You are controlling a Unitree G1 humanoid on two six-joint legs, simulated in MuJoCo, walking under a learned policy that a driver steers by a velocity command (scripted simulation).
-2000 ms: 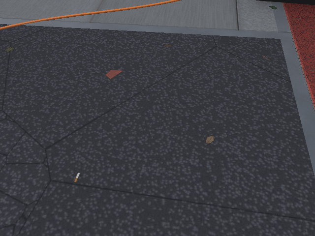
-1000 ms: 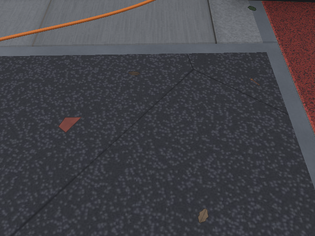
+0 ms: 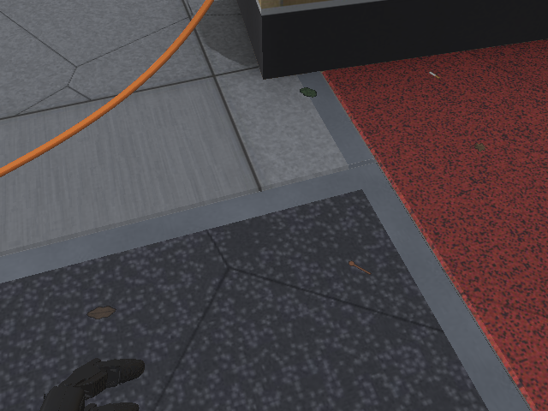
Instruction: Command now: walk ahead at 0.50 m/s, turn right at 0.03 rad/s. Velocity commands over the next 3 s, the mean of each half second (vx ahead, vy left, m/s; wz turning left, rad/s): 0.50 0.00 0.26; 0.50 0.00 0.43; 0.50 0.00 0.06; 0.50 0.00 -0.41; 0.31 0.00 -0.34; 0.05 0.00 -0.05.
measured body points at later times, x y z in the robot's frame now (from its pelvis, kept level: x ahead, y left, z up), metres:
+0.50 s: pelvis +0.26 +0.02 +0.00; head +0.29 +0.03 +0.45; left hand +0.23 +0.30 -0.13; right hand +0.50 -0.18 -0.09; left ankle +0.40 +0.16 -0.71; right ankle +0.12 -0.11 -0.72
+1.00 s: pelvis +0.54 +0.10 +0.01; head +0.56 +0.11 +0.46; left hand +0.65 +0.40 -0.07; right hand +0.69 -0.16 -0.10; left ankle +0.39 +0.15 -0.72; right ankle +0.74 +0.04 -0.71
